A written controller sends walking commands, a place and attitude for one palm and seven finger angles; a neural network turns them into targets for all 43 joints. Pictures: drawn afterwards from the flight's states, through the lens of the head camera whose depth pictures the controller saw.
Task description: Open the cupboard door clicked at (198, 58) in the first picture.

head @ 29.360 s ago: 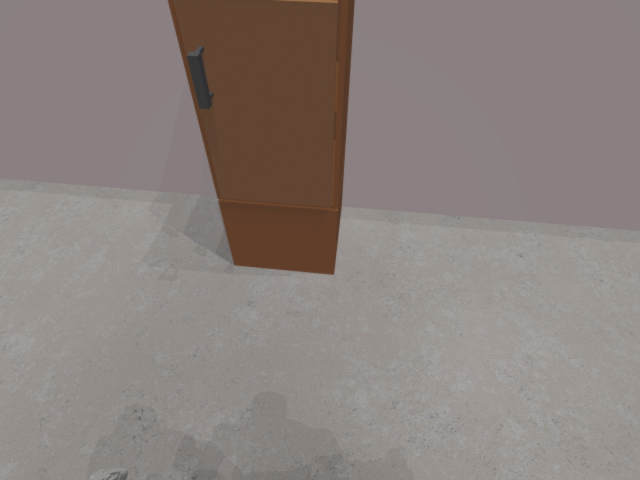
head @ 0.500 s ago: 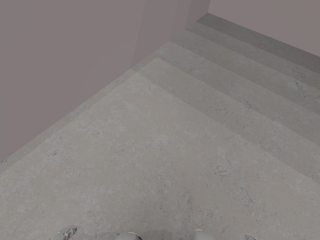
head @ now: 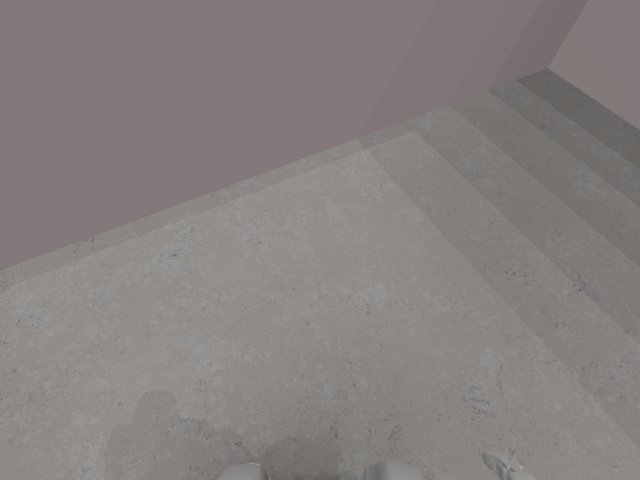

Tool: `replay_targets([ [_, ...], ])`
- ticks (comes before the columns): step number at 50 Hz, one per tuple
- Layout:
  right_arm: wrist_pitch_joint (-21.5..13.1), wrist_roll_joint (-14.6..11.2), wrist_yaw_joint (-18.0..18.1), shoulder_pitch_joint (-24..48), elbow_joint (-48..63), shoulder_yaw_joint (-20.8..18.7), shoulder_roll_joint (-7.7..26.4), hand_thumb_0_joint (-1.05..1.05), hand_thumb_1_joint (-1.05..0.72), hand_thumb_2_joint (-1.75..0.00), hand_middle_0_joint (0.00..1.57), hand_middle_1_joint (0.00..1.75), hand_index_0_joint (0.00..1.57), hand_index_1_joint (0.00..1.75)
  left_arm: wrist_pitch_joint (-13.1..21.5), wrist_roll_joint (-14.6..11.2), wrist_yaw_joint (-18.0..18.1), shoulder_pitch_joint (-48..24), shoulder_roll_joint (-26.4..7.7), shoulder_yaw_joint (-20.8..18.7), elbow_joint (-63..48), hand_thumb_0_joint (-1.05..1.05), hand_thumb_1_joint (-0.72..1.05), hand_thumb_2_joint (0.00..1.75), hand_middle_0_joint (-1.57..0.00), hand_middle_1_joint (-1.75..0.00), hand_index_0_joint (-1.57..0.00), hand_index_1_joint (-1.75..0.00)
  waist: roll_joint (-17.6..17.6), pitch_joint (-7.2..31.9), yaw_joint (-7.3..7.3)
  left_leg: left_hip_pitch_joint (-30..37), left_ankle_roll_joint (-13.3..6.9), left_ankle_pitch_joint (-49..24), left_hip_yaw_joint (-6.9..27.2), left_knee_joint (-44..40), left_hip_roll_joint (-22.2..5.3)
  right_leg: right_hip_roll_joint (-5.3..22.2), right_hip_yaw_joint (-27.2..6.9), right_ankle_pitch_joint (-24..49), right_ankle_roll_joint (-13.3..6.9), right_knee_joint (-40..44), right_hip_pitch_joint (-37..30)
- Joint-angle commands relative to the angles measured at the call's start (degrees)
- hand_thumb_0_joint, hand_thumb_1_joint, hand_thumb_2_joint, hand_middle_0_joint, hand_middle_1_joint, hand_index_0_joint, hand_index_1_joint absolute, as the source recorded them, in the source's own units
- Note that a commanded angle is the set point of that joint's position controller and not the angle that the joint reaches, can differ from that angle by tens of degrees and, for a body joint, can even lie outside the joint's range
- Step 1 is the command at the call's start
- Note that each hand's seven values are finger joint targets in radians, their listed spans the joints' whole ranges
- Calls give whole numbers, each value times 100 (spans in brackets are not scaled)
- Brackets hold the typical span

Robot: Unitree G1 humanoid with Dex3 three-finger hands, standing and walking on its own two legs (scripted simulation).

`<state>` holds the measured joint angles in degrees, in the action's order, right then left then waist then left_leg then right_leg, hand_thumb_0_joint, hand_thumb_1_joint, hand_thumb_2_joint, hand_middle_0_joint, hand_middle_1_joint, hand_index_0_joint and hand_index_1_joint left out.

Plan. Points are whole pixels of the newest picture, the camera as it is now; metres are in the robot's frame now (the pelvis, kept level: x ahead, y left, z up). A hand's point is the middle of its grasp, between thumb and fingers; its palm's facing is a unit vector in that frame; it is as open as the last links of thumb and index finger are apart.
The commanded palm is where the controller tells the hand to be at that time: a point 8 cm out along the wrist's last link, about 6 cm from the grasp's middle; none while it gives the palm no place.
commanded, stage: turn to face it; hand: left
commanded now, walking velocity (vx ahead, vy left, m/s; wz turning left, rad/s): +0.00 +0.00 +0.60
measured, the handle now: out of the picture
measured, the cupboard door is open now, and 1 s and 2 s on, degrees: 48 48 48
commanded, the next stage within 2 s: none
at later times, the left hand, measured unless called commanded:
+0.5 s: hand out of the picture +0.02 +0.17 -0.16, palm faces +0.31 -0.93 -0.21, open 7.3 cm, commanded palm none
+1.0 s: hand out of the picture +0.01 +0.18 -0.14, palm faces +0.57 -0.77 -0.29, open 7.3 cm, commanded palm none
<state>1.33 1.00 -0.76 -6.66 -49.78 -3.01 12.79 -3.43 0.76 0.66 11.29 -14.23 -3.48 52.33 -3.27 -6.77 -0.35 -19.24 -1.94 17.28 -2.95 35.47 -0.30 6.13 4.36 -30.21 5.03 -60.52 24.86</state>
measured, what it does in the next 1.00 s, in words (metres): steps on the spot, turning left: right foot, then left foot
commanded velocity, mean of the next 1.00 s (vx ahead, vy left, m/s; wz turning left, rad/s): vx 0.00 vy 0.00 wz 0.60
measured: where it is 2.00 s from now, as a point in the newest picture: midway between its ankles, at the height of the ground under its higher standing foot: outside the picture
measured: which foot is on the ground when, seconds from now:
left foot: down 0.00-0.24, up 0.26-0.52, down 0.54-0.90, up 0.92-1.00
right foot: up 0.00-0.22, down 0.24-0.52, up 0.54-0.90, down 0.92-1.00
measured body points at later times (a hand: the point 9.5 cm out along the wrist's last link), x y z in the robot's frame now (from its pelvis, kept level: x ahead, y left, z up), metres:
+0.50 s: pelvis +0.01 -0.03 +0.00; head +0.06 +0.00 +0.45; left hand +0.00 +0.22 -0.15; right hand +0.18 -0.26 -0.13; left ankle -0.01 +0.07 -0.71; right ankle +0.03 -0.18 -0.73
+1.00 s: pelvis +0.04 -0.06 +0.01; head +0.09 -0.04 +0.45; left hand -0.02 +0.22 -0.12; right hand +0.25 -0.23 -0.15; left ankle -0.04 +0.05 -0.68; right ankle +0.10 -0.17 -0.73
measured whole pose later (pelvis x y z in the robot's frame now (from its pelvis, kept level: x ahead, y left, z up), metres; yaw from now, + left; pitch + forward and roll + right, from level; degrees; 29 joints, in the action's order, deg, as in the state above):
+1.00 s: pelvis +0.04 -0.06 +0.01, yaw +36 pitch +1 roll +0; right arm 4.5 0.9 -1.0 -10.2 -52.8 -5.3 14.7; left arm -1.0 1.0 1.1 8.2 -12.6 -2.8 48.5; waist 2.0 -5.3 1.4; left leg -27.9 2.2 26.6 3.5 56.4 2.1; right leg 3.2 3.4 -18.3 0.8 -32.0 14.5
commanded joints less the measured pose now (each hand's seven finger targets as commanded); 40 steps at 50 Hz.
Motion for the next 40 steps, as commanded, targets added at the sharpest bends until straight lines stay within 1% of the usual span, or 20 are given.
replay_targets([
  [1,-57,41,168,-319,221,-305,1224,0,-90,-90,20,30,20,30,156,5,-14,-193,-466,-169,-586,0,90,90,-20,-30,-20,-30,1287,992,135,1025,-711,-2554,1573,-1450,-1402,-22,-446,536,12,-253,599],
  [6,12,73,108,-218,221,-375,1296,0,-90,-90,20,30,20,30,165,-2,-31,-233,-412,-151,-632,0,90,90,-20,-30,-20,-30,1315,865,142,455,-644,-1266,1829,-1585,-1206,-357,-234,564,-80,1372,-283],
  [9,73,40,91,41,312,-418,1288,0,-90,-90,20,30,20,30,233,-7,-18,243,-480,-183,-538,0,90,90,-20,-30,-20,-30,1252,888,-91,-240,-443,-866,1922,-1225,-965,-553,-95,1218,-141,2700,-1406],
  [10,83,5,75,106,368,-408,1141,0,-90,-90,20,30,20,30,282,9,12,462,-650,-234,-502,0,90,90,-20,-30,-20,-30,819,911,-222,-677,-217,-409,1786,-862,-671,-338,-265,1470,-203,3520,-1986],
  [11,84,-47,37,50,462,-360,776,0,-90,-90,20,30,20,30,351,92,69,652,-1107,-334,-511,0,90,90,-20,-30,-20,-30,-580,969,-328,-1582,179,591,1109,322,4,927,-1692,924,-605,4484,-2556],
  [12,71,-39,-6,177,608,-333,636,0,-90,-90,20,30,20,30,339,122,88,552,-1461,-349,-617,0,90,90,-20,-30,-20,-30,-1418,849,-392,-1595,415,1753,441,1883,407,2177,-2663,1126,-1231,4893,-1942],
  [13,103,13,-45,45,597,-319,685,0,-90,-90,20,30,20,30,334,86,94,324,-1385,-293,-697,0,90,90,-20,-30,-20,-30,-965,818,-200,-1395,338,1593,592,2829,145,2132,-2331,1081,-1466,4720,-1339],
  [14,166,17,-41,74,453,-352,674,0,-90,-90,20,30,20,30,351,69,119,45,-1117,-257,-728,0,90,90,-20,-30,-20,-30,-1297,754,-44,-1540,390,1315,615,3415,-2,1728,-2051,1482,-1329,4571,-1299],
  [16,183,4,-84,-68,306,-310,643,0,-90,-90,20,30,20,30,367,48,111,-232,-777,-132,-787,0,90,90,-20,-30,-20,-30,-1240,694,138,-1447,529,868,407,3388,-171,1249,-855,2992,-1135,4195,-1424],
  [18,174,-38,-112,68,301,-237,477,0,-90,-90,20,30,20,30,390,74,120,-82,-808,-149,-733,0,90,90,-20,-30,-20,-30,-1009,740,50,-1162,589,992,104,2391,-168,1225,-397,4071,-1096,3928,-1773],
  [21,98,-64,-124,311,358,-147,335,0,-90,-90,20,30,20,30,400,93,113,367,-1061,-237,-538,0,90,90,-20,-30,-20,-30,-818,950,-204,-752,555,1015,-240,996,-37,1394,-292,4989,-1114,3473,-2313],
  [23,63,-62,-113,113,324,-147,396,0,-90,-90,20,30,20,30,381,69,83,391,-1140,-272,-468,0,90,90,-20,-30,-20,-30,-785,984,-110,-219,484,458,-382,75,69,1366,-63,4862,-923,3096,-2172],
  [24,44,-50,-108,-148,274,-170,513,0,-90,-90,20,30,20,30,362,34,64,291,-1142,-289,-481,0,90,90,-20,-30,-20,-30,-687,1018,60,335,424,-129,-329,-546,71,1285,141,4454,-705,2749,-1822],
  [25,-2,-20,-97,-545,182,-256,845,0,-90,-90,20,30,20,30,330,-10,35,212,-1010,-275,-565,0,90,90,-20,-30,-20,-30,28,1264,288,1305,242,-1235,140,-1044,-295,1121,389,3647,-395,1964,-1070],
  [26,-42,42,-54,-973,162,-427,1541,0,-90,-90,20,30,20,30,289,-50,-8,176,-596,-186,-798,0,90,90,-20,-30,-20,-30,1920,1426,499,2203,-624,-3356,2405,-1214,-1943,259,618,302,96,615,567],
  [27,3,28,-5,-1391,45,-471,1760,0,-90,-90,20,30,20,30,236,16,25,-283,-535,-81,-1015,0,90,90,-20,-30,-20,-30,1796,1366,688,2068,-1169,-3960,2751,-1258,-2483,98,10,-870,53,-227,967],
  [29,-43,51,147,-1135,58,-423,1529,0,-90,-90,20,30,20,30,200,5,66,-629,-511,-128,-868,0,90,90,-20,-30,-20,-30,1563,1163,587,1472,-1069,-3166,2575,-1342,-1976,88,-494,-250,-6,-764,1113],
  [32,-78,38,183,-433,208,-317,1232,0,-90,-90,20,30,20,30,166,11,-15,-280,-485,-148,-594,0,90,90,-20,-30,-20,-30,1225,1089,169,1135,-716,-2576,1818,-1431,-1384,9,-533,581,1,-463,725],
  [36,-69,49,163,-529,128,-343,1210,0,-90,-90,20,30,20,30,173,-2,-20,-394,-413,-146,-628,0,90,90,-20,-30,-20,-30,1052,1158,227,1163,-741,-2257,1941,-1491,-1285,-213,-464,608,-28,461,403],
  [40,4,66,131,-409,146,-397,1251,0,-90,-90,20,30,20,30,200,-23,-1,-393,-403,-124,-686,0,90,90,-20,-30,-20,-30,1249,1053,200,741,-689,-2120,2220,-1410,-1140,-481,-343,597,-106,1658,-352],
])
